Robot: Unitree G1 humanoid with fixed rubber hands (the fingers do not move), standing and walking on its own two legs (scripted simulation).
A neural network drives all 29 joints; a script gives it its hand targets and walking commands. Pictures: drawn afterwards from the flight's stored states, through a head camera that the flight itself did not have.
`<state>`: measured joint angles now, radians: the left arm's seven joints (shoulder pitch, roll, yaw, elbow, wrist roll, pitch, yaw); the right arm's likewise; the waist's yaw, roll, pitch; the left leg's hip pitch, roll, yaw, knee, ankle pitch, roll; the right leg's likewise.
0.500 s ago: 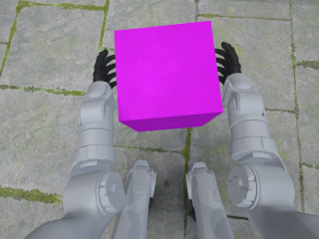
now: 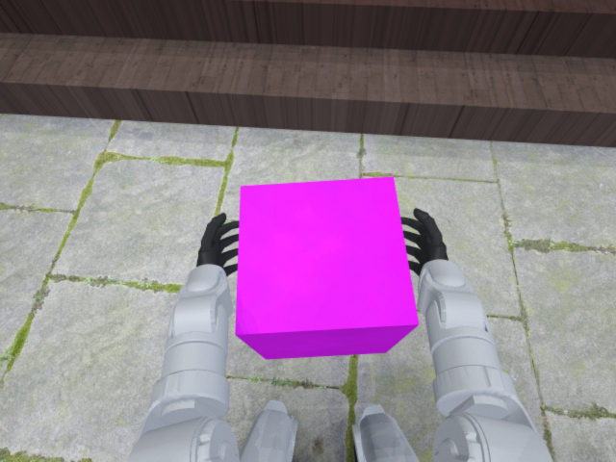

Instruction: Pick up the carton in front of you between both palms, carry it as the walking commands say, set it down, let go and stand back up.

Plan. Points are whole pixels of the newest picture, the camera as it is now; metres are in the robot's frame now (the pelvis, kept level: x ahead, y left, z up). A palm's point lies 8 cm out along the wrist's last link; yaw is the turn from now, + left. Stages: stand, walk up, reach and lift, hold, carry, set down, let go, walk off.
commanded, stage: reach and lift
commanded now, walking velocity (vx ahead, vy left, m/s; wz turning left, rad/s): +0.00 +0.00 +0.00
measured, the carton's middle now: (321, 279) +0.39 +0.01 -0.10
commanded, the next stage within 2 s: hold in 1.52 s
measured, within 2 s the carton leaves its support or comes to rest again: neither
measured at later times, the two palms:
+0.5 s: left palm (178, 255) +0.34 +0.16 +0.11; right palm (484, 257) +0.34 -0.14 +0.11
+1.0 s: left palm (171, 253) +0.33 +0.16 +0.13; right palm (493, 255) +0.33 -0.14 +0.13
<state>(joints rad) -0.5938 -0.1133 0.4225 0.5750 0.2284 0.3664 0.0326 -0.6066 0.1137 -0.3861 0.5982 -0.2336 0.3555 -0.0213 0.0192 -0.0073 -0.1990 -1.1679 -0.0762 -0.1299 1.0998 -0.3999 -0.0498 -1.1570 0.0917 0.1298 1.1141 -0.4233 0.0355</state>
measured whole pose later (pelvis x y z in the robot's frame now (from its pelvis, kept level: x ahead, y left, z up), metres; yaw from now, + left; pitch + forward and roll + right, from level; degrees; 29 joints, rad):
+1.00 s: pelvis +0.03 +0.00 +0.10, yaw +0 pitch -4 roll +0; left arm -0.33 -0.17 0.31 0.38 0.31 0.62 0.00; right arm -0.32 0.17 -0.29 0.37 -0.30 0.62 0.02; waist 0.00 0.00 0.00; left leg -0.17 -0.04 -0.14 0.44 -0.20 -0.02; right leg -0.16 0.04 0.15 0.44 -0.22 0.02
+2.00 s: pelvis +0.03 +0.00 +0.10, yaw +0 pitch -7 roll +0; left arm -0.30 -0.16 0.26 0.26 0.30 0.76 0.00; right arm -0.30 0.16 -0.24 0.26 -0.29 0.75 0.02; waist 0.00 0.00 0.01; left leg -0.07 -0.03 -0.13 0.37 -0.18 -0.02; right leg -0.05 0.03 0.14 0.37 -0.20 0.02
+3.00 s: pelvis +0.06 +0.00 +0.09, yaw -1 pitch +0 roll +0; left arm -0.22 -0.14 0.17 0.07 0.20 0.84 0.03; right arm -0.22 0.14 -0.15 0.07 -0.21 0.83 -0.02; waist 0.01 0.00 -0.12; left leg -0.24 0.01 -0.04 0.51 -0.28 -0.02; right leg -0.26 -0.01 0.05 0.56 -0.37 0.01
